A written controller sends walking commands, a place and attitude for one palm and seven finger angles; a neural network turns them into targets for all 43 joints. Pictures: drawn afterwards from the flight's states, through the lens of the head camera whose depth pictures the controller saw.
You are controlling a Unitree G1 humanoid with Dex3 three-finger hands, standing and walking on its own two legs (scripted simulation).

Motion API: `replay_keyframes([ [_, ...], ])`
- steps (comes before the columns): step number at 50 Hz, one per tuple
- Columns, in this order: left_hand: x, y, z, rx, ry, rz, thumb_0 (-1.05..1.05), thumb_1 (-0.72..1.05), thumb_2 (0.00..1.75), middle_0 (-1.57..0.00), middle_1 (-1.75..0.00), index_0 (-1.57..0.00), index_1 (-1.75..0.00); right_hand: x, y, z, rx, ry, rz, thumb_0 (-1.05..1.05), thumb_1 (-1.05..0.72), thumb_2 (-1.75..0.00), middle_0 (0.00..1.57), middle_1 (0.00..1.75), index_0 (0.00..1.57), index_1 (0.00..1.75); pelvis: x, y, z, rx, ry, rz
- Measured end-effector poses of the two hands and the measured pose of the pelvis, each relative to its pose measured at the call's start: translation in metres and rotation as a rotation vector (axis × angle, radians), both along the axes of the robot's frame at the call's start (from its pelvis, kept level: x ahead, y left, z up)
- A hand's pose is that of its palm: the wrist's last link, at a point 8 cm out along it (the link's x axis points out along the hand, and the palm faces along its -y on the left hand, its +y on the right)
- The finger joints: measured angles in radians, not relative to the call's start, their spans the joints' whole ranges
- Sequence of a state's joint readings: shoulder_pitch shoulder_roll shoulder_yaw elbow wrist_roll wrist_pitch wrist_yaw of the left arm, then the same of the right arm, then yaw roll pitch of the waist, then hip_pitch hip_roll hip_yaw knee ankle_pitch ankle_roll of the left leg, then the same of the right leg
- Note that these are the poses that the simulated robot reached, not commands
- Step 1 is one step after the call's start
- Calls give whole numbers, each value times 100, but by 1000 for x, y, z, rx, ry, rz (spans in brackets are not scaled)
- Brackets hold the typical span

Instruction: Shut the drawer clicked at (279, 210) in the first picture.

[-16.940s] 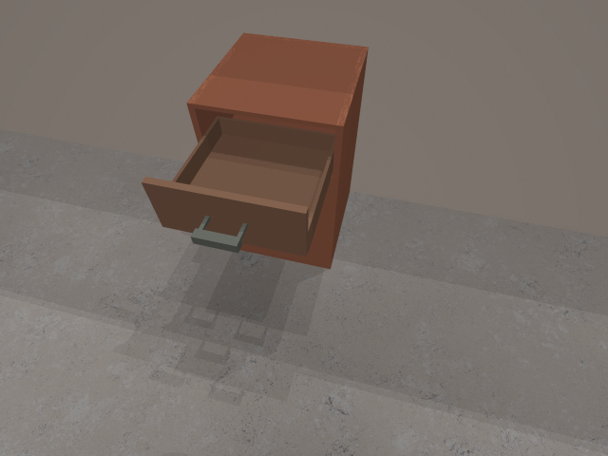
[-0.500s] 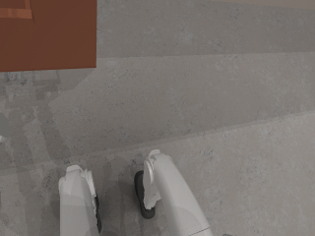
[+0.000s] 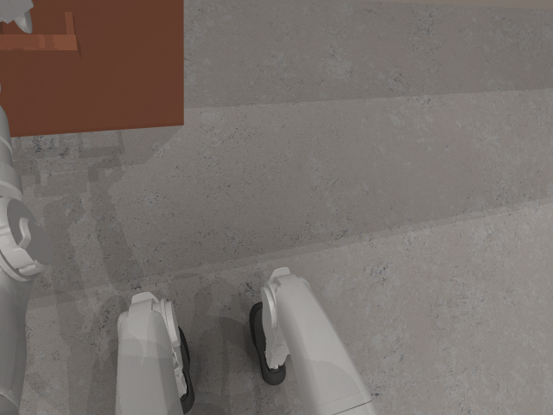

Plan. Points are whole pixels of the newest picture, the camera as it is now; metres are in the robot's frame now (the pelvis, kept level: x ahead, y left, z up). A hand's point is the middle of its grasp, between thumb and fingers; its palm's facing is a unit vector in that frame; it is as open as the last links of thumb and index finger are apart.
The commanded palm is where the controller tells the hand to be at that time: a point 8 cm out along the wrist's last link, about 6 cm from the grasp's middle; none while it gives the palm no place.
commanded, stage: pull the fist back off the drawer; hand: left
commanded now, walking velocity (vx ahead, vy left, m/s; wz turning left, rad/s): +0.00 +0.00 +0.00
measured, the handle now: out of the picture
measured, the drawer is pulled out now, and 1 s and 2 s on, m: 0.00 0.00 0.00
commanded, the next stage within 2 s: draw the hand back to the body in 0.16 s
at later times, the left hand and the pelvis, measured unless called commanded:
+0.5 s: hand out of the picture +0.51 +0.22 +0.09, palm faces +0.06 -1.00 -0.07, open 3.3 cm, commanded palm +0.48 +0.25 +0.12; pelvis +0.05 -0.01 +0.08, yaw +4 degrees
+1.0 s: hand out of the picture +0.36 +0.24 +0.24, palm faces +0.28 -0.92 -0.29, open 3.3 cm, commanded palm +0.32 +0.28 +0.28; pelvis +0.08 +0.00 +0.20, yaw +7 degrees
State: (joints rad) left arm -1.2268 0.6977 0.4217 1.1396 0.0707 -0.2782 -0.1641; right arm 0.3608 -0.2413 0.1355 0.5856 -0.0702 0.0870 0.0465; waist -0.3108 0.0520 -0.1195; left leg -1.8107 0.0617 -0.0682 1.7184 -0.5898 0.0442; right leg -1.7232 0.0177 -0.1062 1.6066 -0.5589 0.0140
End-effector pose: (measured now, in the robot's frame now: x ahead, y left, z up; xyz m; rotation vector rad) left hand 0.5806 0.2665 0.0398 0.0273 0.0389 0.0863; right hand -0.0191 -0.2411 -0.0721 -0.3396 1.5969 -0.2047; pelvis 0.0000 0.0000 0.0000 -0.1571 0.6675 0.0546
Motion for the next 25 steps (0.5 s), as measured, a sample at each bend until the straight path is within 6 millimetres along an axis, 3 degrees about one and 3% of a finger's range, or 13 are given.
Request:
replay_keyframes([
  [10,-9,4,-4,3,7,19,2,87,90,-140,-160,-140,-160,54,-12,-1,24,-51,37,0,-91,-90,21,30,20,30,22,-4,14,22,4,-3],
  [17,-15,4,11,20,-49,5,2,89,90,-140,-160,-140,-160,95,-21,-1,30,-97,64,0,-91,-90,20,30,20,30,35,-7,23,30,4,7],
  [20,-36,3,27,49,-54,-15,2,90,90,-140,-160,-140,-160,116,-19,7,62,-143,48,0,-91,-90,20,30,20,30,41,-7,39,41,-16,7],
  [25,-92,6,60,42,41,-24,2,90,90,-140,-160,-140,-160,159,-7,37,137,-256,74,0,-91,-90,20,30,20,30,52,-8,80,69,-81,16],
])
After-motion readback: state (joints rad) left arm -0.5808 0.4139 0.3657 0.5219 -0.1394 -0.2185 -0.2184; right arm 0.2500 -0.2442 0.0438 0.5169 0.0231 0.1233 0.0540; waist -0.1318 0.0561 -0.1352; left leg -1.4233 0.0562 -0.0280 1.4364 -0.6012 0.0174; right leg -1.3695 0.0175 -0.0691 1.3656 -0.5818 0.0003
